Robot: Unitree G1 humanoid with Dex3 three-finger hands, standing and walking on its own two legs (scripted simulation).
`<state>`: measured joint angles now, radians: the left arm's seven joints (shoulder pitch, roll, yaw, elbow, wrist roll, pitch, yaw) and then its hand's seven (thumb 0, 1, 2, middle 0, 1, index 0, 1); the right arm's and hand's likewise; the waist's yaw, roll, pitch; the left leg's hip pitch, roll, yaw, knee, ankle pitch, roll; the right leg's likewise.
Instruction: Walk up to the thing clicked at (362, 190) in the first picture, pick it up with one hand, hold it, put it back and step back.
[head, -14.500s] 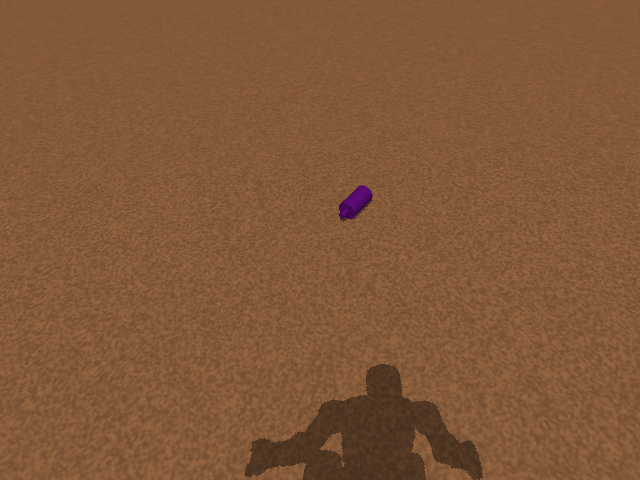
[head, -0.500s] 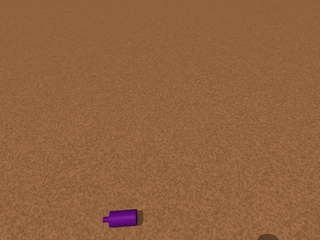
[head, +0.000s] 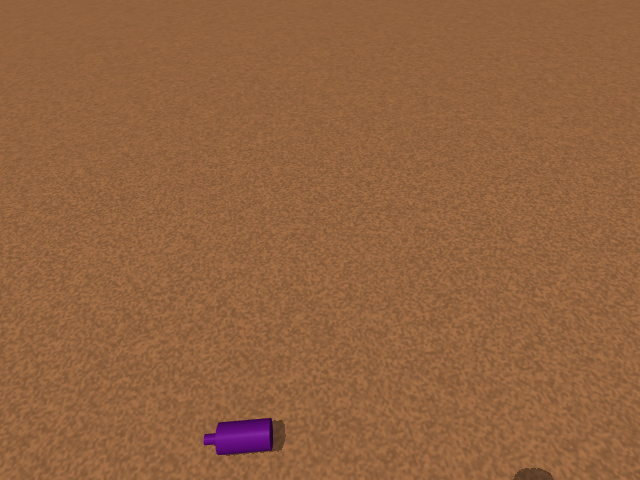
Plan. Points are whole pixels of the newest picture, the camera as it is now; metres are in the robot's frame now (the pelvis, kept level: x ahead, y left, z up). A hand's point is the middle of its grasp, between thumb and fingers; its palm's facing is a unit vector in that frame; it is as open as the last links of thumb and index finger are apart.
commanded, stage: stand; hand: left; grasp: from above
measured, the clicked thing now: (238, 436) +0.40 +0.30 -0.74
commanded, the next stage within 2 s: rise first in 0.38 s
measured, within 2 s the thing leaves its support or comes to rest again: neither
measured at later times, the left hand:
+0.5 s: hand out of the picture +0.06 +0.26 -0.16, palm faces -0.02 -0.94 -0.35, open 7.4 cm
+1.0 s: hand out of the picture +0.13 +0.26 -0.21, palm faces -0.10 -0.90 -0.41, open 13.3 cm
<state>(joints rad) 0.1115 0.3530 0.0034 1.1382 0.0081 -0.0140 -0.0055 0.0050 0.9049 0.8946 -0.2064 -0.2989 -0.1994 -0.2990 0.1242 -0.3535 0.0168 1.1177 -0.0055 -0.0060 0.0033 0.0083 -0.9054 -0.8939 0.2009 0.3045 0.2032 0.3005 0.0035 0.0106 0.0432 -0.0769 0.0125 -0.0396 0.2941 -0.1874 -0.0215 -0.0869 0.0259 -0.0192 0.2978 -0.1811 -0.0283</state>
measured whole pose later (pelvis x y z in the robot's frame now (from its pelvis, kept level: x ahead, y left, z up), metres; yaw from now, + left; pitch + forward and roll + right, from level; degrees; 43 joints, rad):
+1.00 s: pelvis -0.02 +0.02 -0.06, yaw -1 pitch +13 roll -1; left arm 0.11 0.29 0.12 0.75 0.19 0.14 0.02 0.00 -0.34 0.99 -0.07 -1.02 -0.07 -1.02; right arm 0.23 -0.25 -0.03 0.63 0.02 -0.07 -0.01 0.01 -0.92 -0.90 0.20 0.30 0.20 0.30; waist -0.02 0.00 -0.09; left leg -0.71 -0.01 -0.02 0.94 -0.46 0.01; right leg -0.71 0.01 -0.01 0.92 -0.43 0.00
